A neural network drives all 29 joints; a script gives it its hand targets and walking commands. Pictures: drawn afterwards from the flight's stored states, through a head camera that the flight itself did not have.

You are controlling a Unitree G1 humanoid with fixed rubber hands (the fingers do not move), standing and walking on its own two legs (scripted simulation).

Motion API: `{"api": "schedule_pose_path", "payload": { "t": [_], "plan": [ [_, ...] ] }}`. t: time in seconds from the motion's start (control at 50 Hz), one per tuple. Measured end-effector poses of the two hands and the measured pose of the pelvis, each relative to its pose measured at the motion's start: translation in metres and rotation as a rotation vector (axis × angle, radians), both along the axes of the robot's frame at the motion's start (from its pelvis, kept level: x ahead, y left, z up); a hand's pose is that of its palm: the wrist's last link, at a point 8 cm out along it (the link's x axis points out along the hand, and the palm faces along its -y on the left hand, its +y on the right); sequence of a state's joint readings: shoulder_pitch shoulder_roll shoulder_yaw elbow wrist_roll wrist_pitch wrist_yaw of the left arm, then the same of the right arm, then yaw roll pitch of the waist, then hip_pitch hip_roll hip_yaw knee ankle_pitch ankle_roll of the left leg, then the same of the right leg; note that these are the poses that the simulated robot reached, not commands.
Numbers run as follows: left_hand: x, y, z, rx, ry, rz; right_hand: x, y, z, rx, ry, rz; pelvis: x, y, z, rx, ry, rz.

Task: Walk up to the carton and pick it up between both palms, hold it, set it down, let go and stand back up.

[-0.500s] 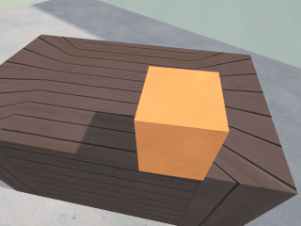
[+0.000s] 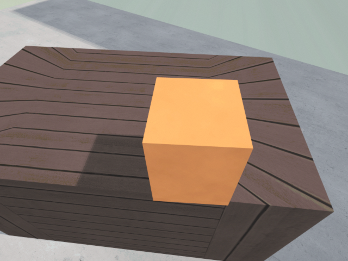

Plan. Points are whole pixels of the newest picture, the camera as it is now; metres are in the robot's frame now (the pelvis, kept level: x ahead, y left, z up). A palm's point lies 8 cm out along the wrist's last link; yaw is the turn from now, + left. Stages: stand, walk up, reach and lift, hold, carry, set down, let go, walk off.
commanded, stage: walk up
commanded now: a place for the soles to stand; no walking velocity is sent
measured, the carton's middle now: (193, 143) +0.40 -0.02 +0.05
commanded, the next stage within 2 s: reach and lift in 0.04 s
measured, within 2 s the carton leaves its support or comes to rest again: neither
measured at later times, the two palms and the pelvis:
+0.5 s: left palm out of the picture +0.13 +0.22 -0.10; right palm out of the picture +0.13 -0.27 -0.10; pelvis -0.02 -0.03 -0.01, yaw +2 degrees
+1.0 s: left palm out of the picture +0.15 +0.22 -0.07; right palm out of the picture +0.14 -0.24 -0.06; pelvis +0.00 -0.02 +0.01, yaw +1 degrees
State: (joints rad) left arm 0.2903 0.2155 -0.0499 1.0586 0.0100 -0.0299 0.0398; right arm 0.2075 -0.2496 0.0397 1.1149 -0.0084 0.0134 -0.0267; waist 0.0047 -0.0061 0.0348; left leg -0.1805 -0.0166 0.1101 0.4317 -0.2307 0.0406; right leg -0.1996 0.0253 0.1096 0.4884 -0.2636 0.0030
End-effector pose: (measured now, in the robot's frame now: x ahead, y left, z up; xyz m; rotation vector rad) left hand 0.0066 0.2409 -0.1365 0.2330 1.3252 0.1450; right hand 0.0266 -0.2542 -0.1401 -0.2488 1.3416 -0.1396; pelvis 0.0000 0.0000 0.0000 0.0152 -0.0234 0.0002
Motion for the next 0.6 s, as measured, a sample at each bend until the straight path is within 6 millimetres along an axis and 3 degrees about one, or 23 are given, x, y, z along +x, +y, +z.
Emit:
{"api": "schedule_pose_path", "payload": {
  "t": [0.06, 0.1, 0.18, 0.24, 0.28, 0.36, 0.46, 0.54, 0.6],
  "plan": [
    [0.003, 0.001, 0.0, 0.003, -0.006, -0.014, -0.005, -0.002, 0.0, -0.006, 0.004, -0.013, -0.002, 0.0, 0.0, 0.001, -0.001, -0.012],
    [0.015, 0.007, -0.007, 0.003, 0.043, 0.015, 0.005, -0.006, -0.004, 0.003, -0.021, -0.022, -0.009, -0.001, -0.007, -0.004, 0.03, 0.006],
    [0.086, 0.017, -0.013, 0.025, 0.019, 0.022, 0.066, -0.01, -0.008, 0.036, -0.153, 0.006, -0.029, -0.006, -0.027, -0.003, 0.035, 0.022],
    [0.142, 0.007, 0.009, 0.024, -0.096, -0.017, 0.107, -0.009, 0.003, 0.061, -0.258, 0.02, -0.034, -0.008, -0.033, -0.019, 0.015, 0.029],
    [0.162, -0.003, 0.025, 0.018, -0.142, -0.05, 0.122, -0.008, 0.013, 0.071, -0.307, 0.016, -0.033, -0.01, -0.03, -0.03, -0.013, 0.029],
    [0.161, -0.02, 0.045, -0.007, -0.164, -0.077, 0.125, -0.015, 0.036, 0.062, -0.364, 0.009, -0.025, -0.016, -0.019, -0.029, -0.057, 0.022],
    [0.132, -0.02, 0.039, -0.016, -0.142, -0.041, 0.109, -0.024, 0.045, 0.029, -0.356, 0.029, -0.019, -0.027, -0.012, -0.015, -0.046, 0.024],
    [0.121, -0.012, 0.036, 0.0, -0.156, -0.01, 0.106, -0.013, 0.042, 0.05, -0.358, 0.042, -0.02, -0.034, -0.012, -0.012, -0.019, 0.028],
    [0.127, -0.006, 0.041, 0.012, -0.197, -0.005, 0.112, 0.002, 0.04, 0.079, -0.388, 0.036, -0.021, -0.036, -0.012, -0.011, -0.007, 0.031]
  ]
}}
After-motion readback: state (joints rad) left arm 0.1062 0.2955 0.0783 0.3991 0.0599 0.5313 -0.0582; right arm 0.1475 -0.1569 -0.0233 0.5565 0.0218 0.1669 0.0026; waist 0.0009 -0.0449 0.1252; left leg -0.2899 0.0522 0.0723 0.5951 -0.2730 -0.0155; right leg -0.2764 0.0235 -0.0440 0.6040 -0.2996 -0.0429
